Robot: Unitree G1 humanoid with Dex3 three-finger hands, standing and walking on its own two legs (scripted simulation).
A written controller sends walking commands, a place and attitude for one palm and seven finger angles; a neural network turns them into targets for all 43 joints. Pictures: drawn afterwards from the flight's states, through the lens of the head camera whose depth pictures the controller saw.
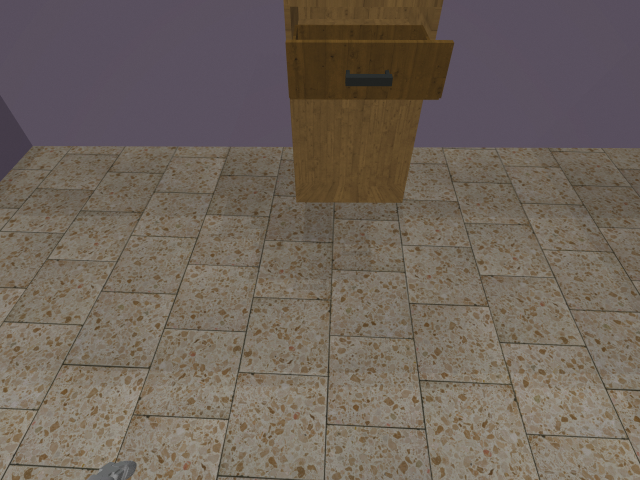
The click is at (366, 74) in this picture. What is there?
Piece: drawer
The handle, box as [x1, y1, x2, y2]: [345, 70, 392, 85]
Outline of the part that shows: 346,70 346,85 391,85 392,76 388,72 388,70 385,70 384,74 350,74 349,70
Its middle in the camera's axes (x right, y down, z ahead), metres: +0.13 -0.46 +1.09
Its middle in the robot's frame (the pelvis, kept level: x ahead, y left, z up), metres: +1.13 -0.08 -0.01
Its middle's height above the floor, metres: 0.76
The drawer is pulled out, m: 0.29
